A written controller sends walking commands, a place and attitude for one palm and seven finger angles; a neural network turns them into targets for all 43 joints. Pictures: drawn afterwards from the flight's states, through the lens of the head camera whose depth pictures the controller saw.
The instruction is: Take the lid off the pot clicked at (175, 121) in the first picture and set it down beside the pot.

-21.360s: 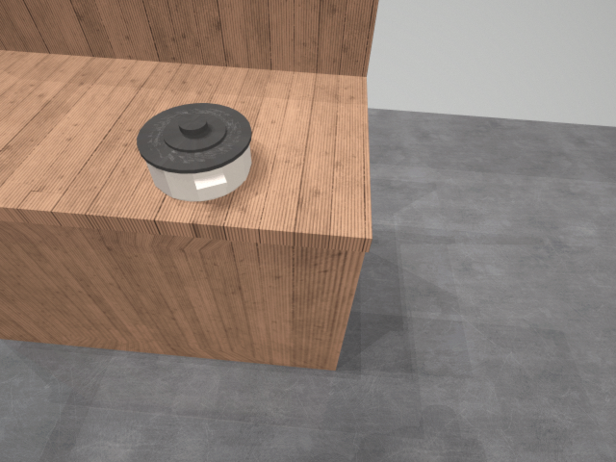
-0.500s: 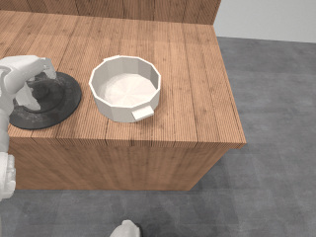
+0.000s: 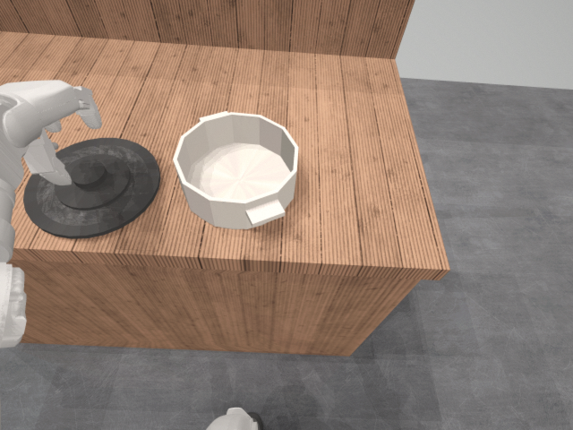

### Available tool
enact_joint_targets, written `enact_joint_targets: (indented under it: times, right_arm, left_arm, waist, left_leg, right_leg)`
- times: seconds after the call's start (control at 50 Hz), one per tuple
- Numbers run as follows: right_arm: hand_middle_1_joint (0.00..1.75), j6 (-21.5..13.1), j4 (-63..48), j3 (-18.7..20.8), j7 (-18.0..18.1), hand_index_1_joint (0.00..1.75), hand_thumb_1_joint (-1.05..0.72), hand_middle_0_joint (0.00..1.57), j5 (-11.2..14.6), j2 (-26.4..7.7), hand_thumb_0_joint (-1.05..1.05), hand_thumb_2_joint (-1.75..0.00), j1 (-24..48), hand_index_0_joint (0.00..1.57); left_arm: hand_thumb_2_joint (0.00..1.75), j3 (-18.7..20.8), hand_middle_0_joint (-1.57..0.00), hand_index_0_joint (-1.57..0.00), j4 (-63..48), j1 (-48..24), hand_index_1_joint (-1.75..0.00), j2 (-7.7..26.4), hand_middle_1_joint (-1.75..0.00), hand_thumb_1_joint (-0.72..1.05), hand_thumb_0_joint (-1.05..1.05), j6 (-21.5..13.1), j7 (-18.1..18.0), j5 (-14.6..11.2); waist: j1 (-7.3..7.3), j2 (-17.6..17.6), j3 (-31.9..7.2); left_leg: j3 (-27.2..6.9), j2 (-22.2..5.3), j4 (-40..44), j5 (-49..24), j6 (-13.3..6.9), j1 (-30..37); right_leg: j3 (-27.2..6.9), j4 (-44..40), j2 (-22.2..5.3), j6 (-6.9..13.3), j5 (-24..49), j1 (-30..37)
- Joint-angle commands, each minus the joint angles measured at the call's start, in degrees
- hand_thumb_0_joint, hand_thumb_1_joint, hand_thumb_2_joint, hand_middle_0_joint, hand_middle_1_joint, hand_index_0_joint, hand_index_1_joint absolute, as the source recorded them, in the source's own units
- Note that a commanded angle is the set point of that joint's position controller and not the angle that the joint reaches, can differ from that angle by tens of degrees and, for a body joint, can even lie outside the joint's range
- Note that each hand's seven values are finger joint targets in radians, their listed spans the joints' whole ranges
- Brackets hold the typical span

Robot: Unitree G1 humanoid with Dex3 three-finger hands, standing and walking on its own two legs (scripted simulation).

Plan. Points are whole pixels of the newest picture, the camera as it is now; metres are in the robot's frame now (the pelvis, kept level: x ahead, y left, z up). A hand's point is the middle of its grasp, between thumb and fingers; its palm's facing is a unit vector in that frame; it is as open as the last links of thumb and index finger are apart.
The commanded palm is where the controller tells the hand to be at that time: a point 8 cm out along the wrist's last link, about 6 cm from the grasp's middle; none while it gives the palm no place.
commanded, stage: raise the empty hand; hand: left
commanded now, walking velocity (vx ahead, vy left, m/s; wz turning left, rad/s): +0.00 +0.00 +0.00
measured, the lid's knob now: (89, 174) +0.49 +0.31 +0.02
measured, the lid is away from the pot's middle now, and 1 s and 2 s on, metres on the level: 0.24 0.24 0.24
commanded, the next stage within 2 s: draw the hand back to the body in 0.56 s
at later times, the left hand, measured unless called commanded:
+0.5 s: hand (28, 109) +0.46 +0.31 +0.18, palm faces -0.35 -0.08 -0.93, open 11.0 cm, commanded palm +0.48 +0.30 +0.24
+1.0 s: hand (22, 133) +0.43 +0.31 +0.17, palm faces -0.34 -0.06 -0.94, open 11.0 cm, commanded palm +0.42 +0.30 +0.24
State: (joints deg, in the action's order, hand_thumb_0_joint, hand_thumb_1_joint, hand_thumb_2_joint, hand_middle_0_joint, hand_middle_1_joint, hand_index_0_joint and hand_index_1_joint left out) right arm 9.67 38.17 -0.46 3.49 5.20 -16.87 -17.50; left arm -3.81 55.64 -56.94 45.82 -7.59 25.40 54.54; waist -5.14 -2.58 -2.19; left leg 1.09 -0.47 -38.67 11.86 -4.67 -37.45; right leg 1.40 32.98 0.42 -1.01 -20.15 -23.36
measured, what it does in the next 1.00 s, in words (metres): stands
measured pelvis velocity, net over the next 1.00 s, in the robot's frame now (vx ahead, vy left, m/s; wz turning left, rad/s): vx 0.00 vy -0.01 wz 0.02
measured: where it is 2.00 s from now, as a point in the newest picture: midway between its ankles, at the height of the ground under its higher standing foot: outside the picture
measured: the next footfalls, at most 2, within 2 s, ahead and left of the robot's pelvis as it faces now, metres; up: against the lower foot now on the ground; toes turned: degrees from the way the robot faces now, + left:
none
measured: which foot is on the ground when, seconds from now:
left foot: down 0.00-1.00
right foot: down 0.00-1.00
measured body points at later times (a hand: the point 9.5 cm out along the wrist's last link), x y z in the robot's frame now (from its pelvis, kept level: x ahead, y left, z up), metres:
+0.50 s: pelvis +0.01 +0.00 +0.01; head +0.07 +0.01 +0.45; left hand +0.48 +0.31 +0.23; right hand +0.06 -0.28 -0.11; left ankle +0.07 +0.06 -0.72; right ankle -0.04 -0.16 -0.72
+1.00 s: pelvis +0.00 -0.01 +0.01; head +0.06 +0.00 +0.45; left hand +0.44 +0.31 +0.22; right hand +0.10 -0.27 -0.11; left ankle +0.07 +0.06 -0.72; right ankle -0.04 -0.16 -0.72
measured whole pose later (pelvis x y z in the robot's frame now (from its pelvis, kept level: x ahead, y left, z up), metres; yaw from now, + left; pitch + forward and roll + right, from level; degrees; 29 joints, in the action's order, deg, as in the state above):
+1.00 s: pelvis +0.00 -0.01 +0.01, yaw +1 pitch +8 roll -4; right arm 13.4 35.1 -0.1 0.9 5.6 -16.1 -13.8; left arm -1.1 44.1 -52.0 47.4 -5.6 30.0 52.0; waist -3.7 -3.3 -1.3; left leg 0.2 0.3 -34.4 9.8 -4.2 -32.8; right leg 2.2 29.1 0.0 -1.3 -18.6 -18.6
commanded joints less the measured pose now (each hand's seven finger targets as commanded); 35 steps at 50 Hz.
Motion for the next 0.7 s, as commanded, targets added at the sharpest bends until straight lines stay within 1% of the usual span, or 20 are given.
enact_joint_targets:
  times: [0.0,0.06,0.12,0.14,0.18,0.22,0.26,0.32,0.36,0.4,0.44,0.46,0.5,0.52,0.54,0.56,0.58,0.62,0.64,0.68]
  right_arm:
    - [0.30,-1.48,-3.89,3.73,1.12,0.30,-0.90,0.20,-0.26,-11.04,0.00,-0.90,-4.39,0.20]
    - [0.30,-1.62,-3.89,3.83,0.77,0.30,-0.90,0.20,-0.37,-10.85,0.00,-0.90,-4.18,0.20]
    - [0.30,-1.54,-4.63,3.72,0.53,0.30,-0.90,0.20,-0.30,-10.73,0.00,-0.90,-3.63,0.20]
    - [0.30,-1.26,-4.45,3.65,0.42,0.30,-0.90,0.20,-0.33,-10.66,0.00,-0.90,-3.64,0.20]
    - [0.30,-1.01,-4.56,3.73,0.29,0.30,-0.90,0.20,-0.14,-10.67,0.00,-0.90,-3.36,0.20]
    - [0.30,-1.13,-4.71,3.68,0.15,0.30,-0.90,0.20,-0.27,-10.64,0.00,-0.90,-2.91,0.20]
    - [0.30,-0.75,-4.99,3.57,0.16,0.30,-0.90,0.20,-0.18,-10.62,0.00,-0.90,-2.97,0.20]
    - [0.30,-0.87,-5.00,3.44,0.33,0.30,-0.90,0.20,-0.14,-10.56,0.00,-0.90,-2.76,0.20]
    - [0.30,-0.66,-4.85,3.45,0.29,0.30,-0.90,0.20,0.02,-10.72,0.00,-0.90,-2.75,0.20]
    - [0.30,-0.81,-4.74,3.42,0.26,0.30,-0.90,0.20,0.08,-10.65,0.00,-0.90,-2.73,0.20]
    - [0.30,-0.73,-4.80,3.58,0.11,0.30,-0.90,0.20,-0.17,-10.65,0.00,-0.90,-2.45,0.20]
    - [0.30,-0.63,-5.16,3.59,0.00,0.30,-0.90,0.20,-0.14,-10.37,0.00,-0.90,-2.27,0.20]
    - [0.30,-0.52,-4.91,3.72,-0.26,0.30,-0.90,0.20,-0.11,-10.10,0.00,-0.90,-2.28,0.20]
    - [0.30,-0.43,-5.07,3.53,-0.44,0.30,-0.90,0.20,0.16,-10.23,0.00,-0.90,-2.23,0.20]
    - [0.30,-0.07,-4.59,3.50,-0.63,0.30,-0.90,0.20,0.14,-10.36,0.00,-0.90,-1.89,0.20]
    - [0.30,0.23,-4.74,3.51,-0.78,0.30,-0.90,0.20,0.32,-10.49,0.00,-0.90,-1.80,0.20]
    - [0.30,0.49,-4.93,3.45,-0.84,0.30,-0.90,0.20,0.42,-10.63,0.00,-0.90,-1.64,0.20]
    - [0.30,0.44,-5.53,3.68,-0.93,0.30,-0.90,0.20,0.05,-10.33,0.00,-0.90,-0.83,0.20]
    - [0.30,0.58,-5.39,3.83,-0.80,0.30,-0.90,0.20,-0.14,-10.34,0.00,-0.90,-1.23,0.20]
    - [0.30,0.53,-6.28,3.76,-0.70,0.30,-0.90,0.20,-0.15,-9.93,0.00,-0.90,-0.81,0.20]
  left_arm:
    - [0.63,5.68,-0.34,-0.34,-10.35,-29.75,-0.87,18.57,-0.87,0.00,0.00,0.97,-1.77,-0.55]
    - [0.63,3.69,-0.34,-0.34,-10.67,-30.88,-0.87,16.27,-0.87,0.00,0.00,1.29,-1.27,-0.30]
    - [0.63,5.49,-0.34,-0.34,-11.00,-29.75,-0.87,18.28,-0.87,0.00,0.00,1.14,-0.71,-0.49]
    - [0.63,4.35,-0.34,-0.34,-9.05,-29.14,-0.87,16.78,-0.87,0.00,0.00,1.59,-0.40,-0.48]
    - [0.63,3.46,-0.34,-0.34,-9.25,-30.10,-0.87,16.22,-0.87,0.00,0.00,2.12,0.07,-0.66]
    - [0.63,3.50,-0.34,-0.34,-10.85,-31.82,-0.87,16.71,-0.87,0.00,0.00,2.13,0.47,-0.67]
    - [0.63,5.29,-0.34,-0.34,-11.14,-31.40,-0.87,19.27,-0.87,0.00,0.00,2.11,0.64,-0.31]
    - [0.63,3.77,-0.34,-0.34,-10.96,-32.65,-0.87,17.81,-0.87,0.00,0.00,2.13,1.46,-0.90]
    - [0.63,5.31,-0.34,-0.34,-10.25,-32.61,-0.87,20.02,-0.87,0.00,0.00,2.39,1.74,-0.87]
    - [0.63,3.87,-0.34,-0.34,-10.35,-34.06,-0.87,18.89,-0.87,0.00,0.00,2.69,2.19,-1.01]
    - [0.63,5.27,-0.34,-0.34,-13.57,-35.35,-0.87,20.66,-0.87,0.00,0.00,2.25,2.25,-0.56]
    - [0.63,4.40,-0.34,-0.34,-13.77,-34.77,-0.87,19.29,-0.87,0.00,0.00,2.27,2.35,-0.36]
    - [0.63,3.43,-0.34,-0.34,-10.38,-31.26,-0.87,16.65,-0.87,0.00,0.00,2.51,2.79,-0.93]
    - [0.63,3.73,-0.34,-0.34,-8.79,-29.10,-0.87,16.81,-0.87,0.00,0.00,2.34,3.13,-1.41]
    - [0.63,3.02,-0.34,-0.34,-6.59,-28.69,-0.87,16.02,-0.87,0.00,0.00,2.82,3.48,-1.65]
    - [0.63,3.56,-0.34,-0.34,-6.95,-29.05,-0.87,17.18,-0.87,0.00,0.00,3.05,3.59,-1.87]
    - [0.63,3.64,-0.34,-0.34,-7.56,-30.30,-0.87,17.88,-0.87,0.00,0.00,3.29,3.58,-1.65]
    - [0.63,2.83,-0.34,-0.34,-12.94,-34.15,-0.87,17.22,-0.87,0.00,0.00,2.91,3.40,-1.14]
    - [0.63,3.86,-0.34,-0.34,-15.21,-35.52,-0.87,18.87,-0.87,0.00,0.00,2.68,3.06,-0.78]
    - [0.63,5.16,-0.34,-0.34,-17.91,-34.44,-0.87,19.57,-0.87,0.00,0.00,1.94,2.81,-0.83]
  waist:
    - [-0.99,-5.18,-23.05]
    - [-0.95,-6.60,-22.92]
    - [-0.20,-6.23,-23.82]
    - [-0.67,-5.51,-22.65]
    - [-0.79,-5.13,-21.96]
    - [-0.48,-6.36,-22.31]
    - [-0.42,-5.52,-23.52]
    - [-0.72,-4.89,-22.95]
    - [-0.61,-4.27,-22.45]
    - [-0.90,-4.39,-21.92]
    - [-0.37,-7.21,-24.61]
    - [-0.35,-8.46,-25.09]
    - [-0.45,-5.71,-22.74]
    - [-0.25,-4.76,-21.88]
    - [-0.54,-3.30,-19.51]
    - [-0.43,-2.10,-19.37]
    - [-0.41,-1.77,-20.17]
    - [-0.22,-5.22,-23.10]
    - [-0.32,-5.74,-25.00]
    - [0.19,-7.85,-27.07]
  left_leg:
    - [-4.98,0.37,4.24,-6.72,-0.41,35.24]
    - [-5.06,0.35,4.23,-8.13,-0.27,36.51]
    - [-4.87,0.49,3.96,-11.45,-0.29,36.47]
    - [-4.81,0.80,4.02,-10.77,-0.36,35.84]
    - [-4.60,0.76,4.41,-9.48,-0.38,35.44]
    - [-4.34,0.75,4.22,-11.37,-0.48,36.09]
    - [-4.41,0.93,4.19,-11.72,-0.54,36.23]
    - [-4.28,0.88,4.61,-11.46,-0.61,36.00]
    - [-4.18,0.96,4.77,-10.69,-0.70,35.41]
    - [-4.16,1.12,5.06,-10.05,-0.80,35.43]
    - [-4.41,0.81,4.53,-14.32,-0.60,38.22]
    - [-4.69,0.79,4.35,-16.37,-0.48,39.52]
    - [-4.57,0.96,4.23,-15.04,-0.60,37.94]
    - [-4.41,0.75,4.43,-16.00,-0.43,36.96]
    - [-3.81,1.07,4.36,-12.93,-0.62,34.61]
    - [-3.46,1.22,4.62,-11.55,-0.58,33.22]
    - [-3.41,1.38,4.75,-11.32,-0.62,32.89]
    - [-3.71,1.16,4.27,-14.75,-0.58,36.15]
    - [-3.86,1.06,4.24,-14.78,-0.73,37.69]
    - [-4.61,0.96,4.29,-17.22,-0.66,39.80]
  right_leg:
    - [3.14,-6.33,4.21,3.97,6.68,-12.42]
    - [3.33,-6.45,4.24,4.03,7.08,-12.88]
    - [3.33,-6.04,4.09,4.27,9.33,-10.72]
    - [3.45,-6.32,4.29,4.07,8.97,-11.17]
    - [3.37,-6.76,4.23,3.91,8.26,-11.29]
    - [3.34,-6.69,4.03,4.10,9.66,-10.65]
    - [3.32,-6.86,4.25,3.91,10.21,-9.37]
    - [3.50,-7.15,4.07,3.90,10.35,-9.22]
    - [3.49,-7.39,4.17,3.71,10.23,-8.60]
    - [3.57,-7.82,4.19,3.66,10.01,-8.78]
    - [3.51,-7.28,4.16,3.82,11.56,-8.35]
    - [3.63,-7.16,4.23,3.91,11.64,-9.18]
    - [3.85,-7.61,4.37,3.66,11.02,-10.06]
    - [3.96,-7.13,4.22,3.75,11.67,-9.58]
    - [3.87,-7.48,4.26,3.43,11.02,-9.94]
    - [3.84,-7.35,4.17,3.36,11.10,-8.85]
    - [3.63,-7.22,4.09,3.38,11.31,-8.10]
    - [3.68,-6.72,3.96,3.79,12.45,-8.47]
    - [3.51,-7.23,4.19,3.57,12.20,-8.23]
    - [3.69,-7.25,4.24,3.79,12.07,-8.11]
